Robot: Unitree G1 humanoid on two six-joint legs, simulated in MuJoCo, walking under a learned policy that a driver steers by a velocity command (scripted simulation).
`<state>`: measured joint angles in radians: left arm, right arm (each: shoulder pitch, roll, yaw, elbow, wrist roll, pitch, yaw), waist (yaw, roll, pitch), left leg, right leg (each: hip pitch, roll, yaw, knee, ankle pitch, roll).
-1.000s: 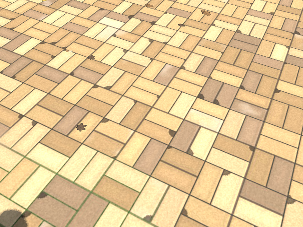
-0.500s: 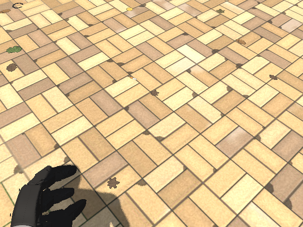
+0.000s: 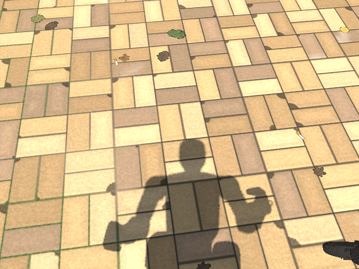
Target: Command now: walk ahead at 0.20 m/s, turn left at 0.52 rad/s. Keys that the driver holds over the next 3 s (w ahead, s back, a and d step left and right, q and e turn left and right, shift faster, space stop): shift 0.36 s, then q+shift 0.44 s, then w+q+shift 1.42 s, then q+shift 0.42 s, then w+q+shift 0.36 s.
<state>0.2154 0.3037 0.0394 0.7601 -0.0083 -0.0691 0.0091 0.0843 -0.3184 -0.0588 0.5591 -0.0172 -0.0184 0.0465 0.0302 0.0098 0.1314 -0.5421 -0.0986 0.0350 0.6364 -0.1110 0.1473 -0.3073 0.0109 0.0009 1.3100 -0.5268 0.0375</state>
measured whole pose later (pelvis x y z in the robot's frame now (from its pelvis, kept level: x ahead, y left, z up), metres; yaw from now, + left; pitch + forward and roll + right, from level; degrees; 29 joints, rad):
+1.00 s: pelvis +0.12 -0.02 +0.04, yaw +33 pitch +4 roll -3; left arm 0.06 0.31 0.10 0.72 -0.01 -0.07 -0.01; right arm 0.30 -0.29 -0.08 0.62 0.03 0.00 -0.04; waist -0.03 -0.02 -0.02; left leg -0.24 -0.08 -0.22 0.40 -0.21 0.08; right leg -0.49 0.04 0.11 0.73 -0.25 0.06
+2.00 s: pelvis +0.43 +0.54 +0.02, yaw +90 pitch +1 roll -1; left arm -0.05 0.28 0.02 0.53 -0.01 -0.13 -0.01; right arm 0.44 -0.26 -0.06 0.74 0.04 -0.06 -0.01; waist -0.12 -0.05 0.05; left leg 0.04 -0.12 -0.28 0.42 -0.44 0.11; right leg -0.65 -0.04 0.15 0.53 0.10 0.07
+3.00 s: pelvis +0.34 +1.16 +0.02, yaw +148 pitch +1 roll -2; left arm 0.12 0.30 0.07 0.63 -0.01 -0.10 0.00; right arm 0.26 -0.31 -0.07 0.61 0.05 0.00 -0.01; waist -0.03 0.01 0.00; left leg -0.34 -0.16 -0.29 0.86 -0.49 0.08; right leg -0.33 0.06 0.09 0.54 -0.22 0.03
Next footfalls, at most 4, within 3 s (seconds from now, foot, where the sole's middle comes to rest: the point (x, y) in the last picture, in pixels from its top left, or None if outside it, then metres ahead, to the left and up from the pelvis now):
0.32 right None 0.17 -0.21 -0.74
0.70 left None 0.10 0.06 -0.74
1.16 right None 0.31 -0.07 -0.74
1.62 left None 0.33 0.43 -0.74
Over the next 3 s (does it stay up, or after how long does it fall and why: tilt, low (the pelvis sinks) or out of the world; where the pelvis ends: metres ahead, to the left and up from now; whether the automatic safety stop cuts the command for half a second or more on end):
stays up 0.34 1.16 0.02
